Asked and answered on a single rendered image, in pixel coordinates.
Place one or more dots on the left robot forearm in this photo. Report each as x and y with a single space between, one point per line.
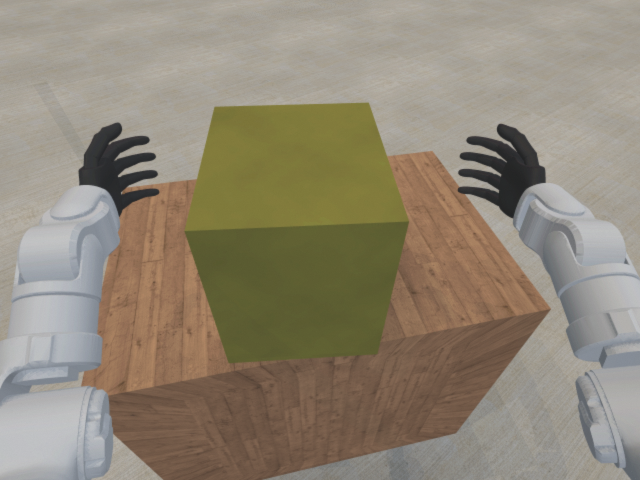
52 333

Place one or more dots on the robot right hand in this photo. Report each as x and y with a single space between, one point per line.
521 171

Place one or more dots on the robot left hand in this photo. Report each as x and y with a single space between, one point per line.
102 171

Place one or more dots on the right robot forearm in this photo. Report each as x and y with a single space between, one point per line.
591 271

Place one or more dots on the robot left upper arm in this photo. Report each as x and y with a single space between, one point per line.
63 434

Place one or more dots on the pedestal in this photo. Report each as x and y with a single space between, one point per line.
460 310

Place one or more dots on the carton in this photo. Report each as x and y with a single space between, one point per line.
296 227

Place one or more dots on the robot right upper arm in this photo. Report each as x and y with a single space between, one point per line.
609 408

